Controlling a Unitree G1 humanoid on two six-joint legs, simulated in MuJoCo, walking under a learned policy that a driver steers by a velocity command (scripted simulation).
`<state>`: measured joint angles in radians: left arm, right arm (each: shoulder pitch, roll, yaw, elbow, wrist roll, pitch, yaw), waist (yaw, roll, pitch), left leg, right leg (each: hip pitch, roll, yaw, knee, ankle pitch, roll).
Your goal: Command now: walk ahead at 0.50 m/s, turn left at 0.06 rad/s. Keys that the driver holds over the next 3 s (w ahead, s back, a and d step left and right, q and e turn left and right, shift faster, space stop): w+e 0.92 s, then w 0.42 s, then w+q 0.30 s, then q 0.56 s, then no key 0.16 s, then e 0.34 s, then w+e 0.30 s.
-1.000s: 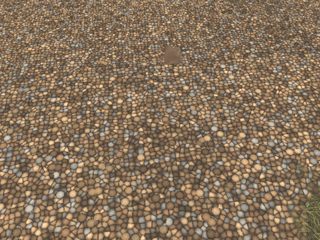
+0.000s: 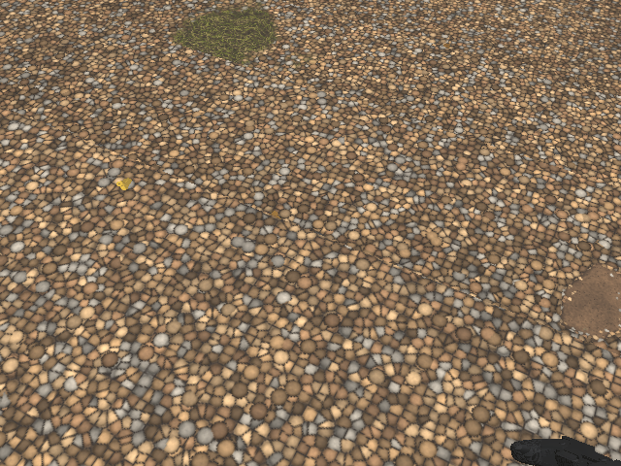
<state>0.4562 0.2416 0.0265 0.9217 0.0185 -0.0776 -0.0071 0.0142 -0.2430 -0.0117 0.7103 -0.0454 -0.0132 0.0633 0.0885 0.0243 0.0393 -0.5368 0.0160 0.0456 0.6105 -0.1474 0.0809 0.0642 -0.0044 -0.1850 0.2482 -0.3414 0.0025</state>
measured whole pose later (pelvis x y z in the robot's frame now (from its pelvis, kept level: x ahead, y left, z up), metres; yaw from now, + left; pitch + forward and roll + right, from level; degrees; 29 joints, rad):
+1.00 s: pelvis +0.50 -0.09 +0.01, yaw -31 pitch +1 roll -1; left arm 0.44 0.27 0.07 0.84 0.00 -0.04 0.01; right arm 0.08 -0.25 -0.03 0.71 -0.04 -0.01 0.02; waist 0.08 0.04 0.03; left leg -0.65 0.08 -0.03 0.73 -0.04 -0.04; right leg -0.04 0.16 0.14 0.31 -0.28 -0.13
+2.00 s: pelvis +0.88 -0.31 -0.03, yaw -18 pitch +0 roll -1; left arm 0.45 0.28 0.05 0.89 0.02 -0.09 0.03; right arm 0.06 -0.32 -0.09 0.71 -0.03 0.05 0.05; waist 0.05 0.05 0.09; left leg -0.70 -0.02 0.00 0.82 0.31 0.05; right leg -0.11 -0.01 -0.19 0.67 -0.55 -0.03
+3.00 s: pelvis +1.08 -0.39 -0.18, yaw -21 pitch +2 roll -1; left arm 0.23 0.28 0.10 0.74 0.04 0.02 -0.04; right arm 0.33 -0.26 -0.04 0.79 -0.04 -0.03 -0.03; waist -0.02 -0.02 -0.03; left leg -0.17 -0.02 0.03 0.40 -0.26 0.05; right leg -0.57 0.10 0.10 1.01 -0.30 -0.03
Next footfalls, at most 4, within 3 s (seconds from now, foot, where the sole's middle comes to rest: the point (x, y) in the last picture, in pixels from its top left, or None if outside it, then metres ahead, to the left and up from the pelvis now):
0.04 left None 0.17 0.09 -0.77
0.58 right None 0.43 -0.12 -0.77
1.12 left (404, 332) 0.77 -0.12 -0.77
1.68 right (512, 336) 0.79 -0.37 -0.77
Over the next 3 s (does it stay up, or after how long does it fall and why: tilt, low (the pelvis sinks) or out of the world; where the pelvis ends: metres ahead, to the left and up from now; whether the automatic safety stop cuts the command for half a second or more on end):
stays up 1.08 -0.39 -0.18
